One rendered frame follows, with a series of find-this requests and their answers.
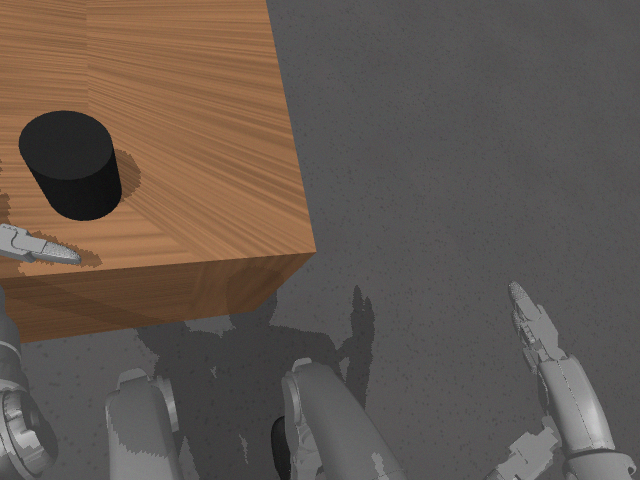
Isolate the right robot foot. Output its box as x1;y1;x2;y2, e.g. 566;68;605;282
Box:
271;416;291;480

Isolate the left robot arm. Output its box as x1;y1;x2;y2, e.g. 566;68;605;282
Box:
0;285;58;480

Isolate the can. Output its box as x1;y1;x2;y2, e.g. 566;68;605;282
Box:
19;110;122;221

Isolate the right robot hand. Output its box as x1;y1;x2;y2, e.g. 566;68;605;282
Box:
482;280;615;480

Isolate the right robot arm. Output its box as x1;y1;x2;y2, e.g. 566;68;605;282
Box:
562;449;637;480

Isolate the left robot hand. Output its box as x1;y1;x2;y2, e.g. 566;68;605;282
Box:
0;223;81;264

